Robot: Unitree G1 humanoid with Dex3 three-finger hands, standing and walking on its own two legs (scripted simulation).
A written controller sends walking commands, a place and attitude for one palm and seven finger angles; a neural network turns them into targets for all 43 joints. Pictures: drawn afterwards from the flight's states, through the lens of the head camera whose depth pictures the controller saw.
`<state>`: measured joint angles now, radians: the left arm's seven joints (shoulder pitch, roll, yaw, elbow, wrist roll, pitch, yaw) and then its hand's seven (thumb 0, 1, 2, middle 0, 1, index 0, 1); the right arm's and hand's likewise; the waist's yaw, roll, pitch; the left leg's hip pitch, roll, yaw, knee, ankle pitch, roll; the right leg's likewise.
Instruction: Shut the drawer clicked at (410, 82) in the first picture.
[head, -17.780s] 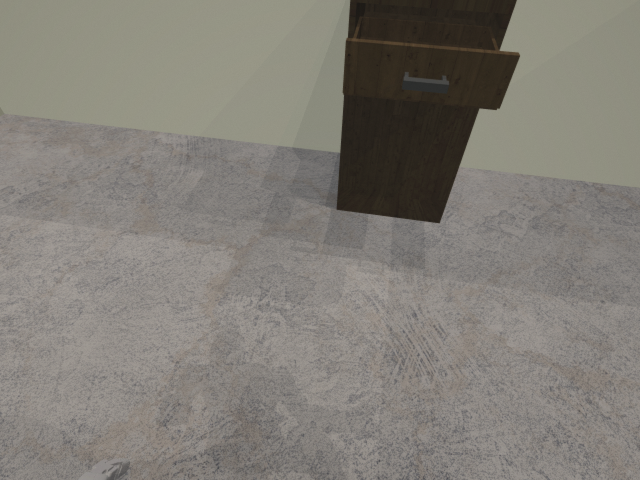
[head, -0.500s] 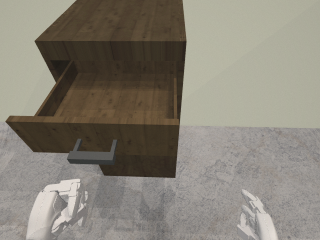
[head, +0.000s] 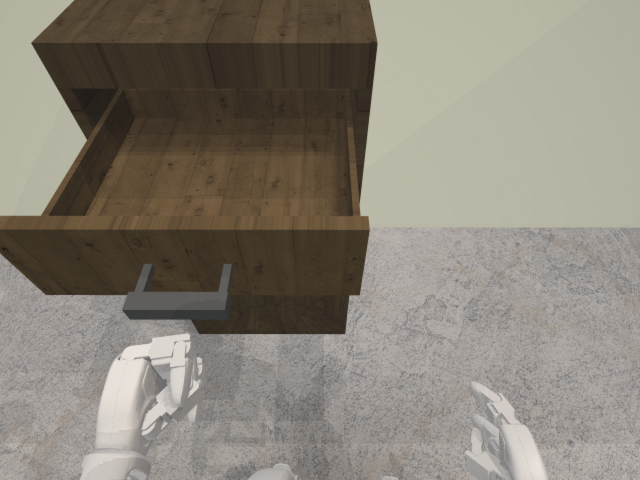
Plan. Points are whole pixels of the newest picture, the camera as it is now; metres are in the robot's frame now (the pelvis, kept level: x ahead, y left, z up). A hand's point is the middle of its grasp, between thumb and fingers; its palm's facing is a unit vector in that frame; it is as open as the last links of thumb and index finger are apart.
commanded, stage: bring the fist close to the handle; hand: left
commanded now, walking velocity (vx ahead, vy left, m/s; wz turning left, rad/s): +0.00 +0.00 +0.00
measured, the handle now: (183, 289) +0.32 +0.18 +0.08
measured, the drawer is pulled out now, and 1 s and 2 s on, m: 0.28 0.26 0.13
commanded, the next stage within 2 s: push the drawer shut in 0.26 s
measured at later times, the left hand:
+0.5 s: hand (202, 377) +0.22 +0.14 +0.08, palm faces +0.06 -1.00 -0.06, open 3.3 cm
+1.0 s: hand (201, 341) +0.25 +0.15 +0.08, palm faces +0.04 -1.00 -0.07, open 2.8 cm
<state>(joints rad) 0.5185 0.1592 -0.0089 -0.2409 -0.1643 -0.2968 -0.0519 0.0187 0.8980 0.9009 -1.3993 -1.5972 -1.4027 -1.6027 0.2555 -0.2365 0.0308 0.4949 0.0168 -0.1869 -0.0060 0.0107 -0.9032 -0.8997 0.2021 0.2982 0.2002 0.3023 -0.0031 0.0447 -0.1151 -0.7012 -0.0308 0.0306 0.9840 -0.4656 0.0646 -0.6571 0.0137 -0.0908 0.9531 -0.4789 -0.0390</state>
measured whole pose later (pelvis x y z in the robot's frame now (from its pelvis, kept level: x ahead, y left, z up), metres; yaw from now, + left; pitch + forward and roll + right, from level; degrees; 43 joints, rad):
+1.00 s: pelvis +0.00 -0.03 +0.01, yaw +1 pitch +10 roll -1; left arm 0.27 0.22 0.11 0.00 -0.23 -0.32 -0.13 -0.05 0.79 0.89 -1.40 -1.60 -1.40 -1.60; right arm 0.24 -0.27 0.03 0.55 0.03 -0.14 -0.03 0.01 -0.90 -0.90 0.20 0.30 0.20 0.30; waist -0.01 0.04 -0.11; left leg -0.68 -0.01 0.00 0.94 -0.45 0.03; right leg -0.63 0.03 -0.11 0.91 -0.47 -0.07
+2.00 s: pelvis -0.01 -0.01 +0.01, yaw -1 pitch +11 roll -1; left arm -0.35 0.24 0.16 0.59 -0.16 -0.34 -0.04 -0.02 0.82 0.91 -1.40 -1.60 -1.40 -1.60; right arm 0.27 -0.26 0.04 0.62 0.03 -0.05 0.00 0.01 -0.91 -0.90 0.20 0.30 0.20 0.30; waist -0.05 0.03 -0.09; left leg -0.69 -0.02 0.04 0.90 -0.41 0.05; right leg -0.65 0.03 -0.08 0.87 -0.42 -0.05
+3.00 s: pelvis -0.01 +0.00 +0.00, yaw -2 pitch +19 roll -2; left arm -0.90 0.45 0.37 1.18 -0.05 -0.42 -0.09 0.00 0.77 0.88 -1.40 -1.60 -1.40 -1.60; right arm 0.39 -0.28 0.04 0.65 -0.01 0.03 0.02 0.00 -0.91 -0.90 0.20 0.30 0.20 0.30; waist -0.17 0.03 -0.10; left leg -0.89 0.00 0.04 0.98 -0.43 0.07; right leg -0.85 0.04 -0.08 0.93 -0.42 -0.04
